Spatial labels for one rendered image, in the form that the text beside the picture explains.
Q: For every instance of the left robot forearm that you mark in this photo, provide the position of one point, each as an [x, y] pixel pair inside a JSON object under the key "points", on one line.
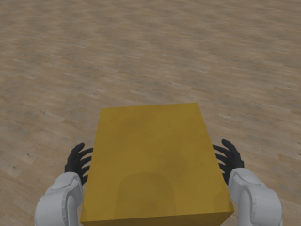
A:
{"points": [[58, 207]]}

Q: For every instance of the robot left hand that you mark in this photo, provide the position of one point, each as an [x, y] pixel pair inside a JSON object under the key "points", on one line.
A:
{"points": [[75, 164]]}

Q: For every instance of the right robot forearm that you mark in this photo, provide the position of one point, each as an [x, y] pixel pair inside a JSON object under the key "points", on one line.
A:
{"points": [[257, 204]]}

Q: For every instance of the carton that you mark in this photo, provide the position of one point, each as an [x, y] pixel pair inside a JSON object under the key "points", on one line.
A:
{"points": [[154, 165]]}

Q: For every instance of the robot right hand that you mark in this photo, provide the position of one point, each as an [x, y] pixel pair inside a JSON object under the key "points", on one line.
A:
{"points": [[232, 160]]}

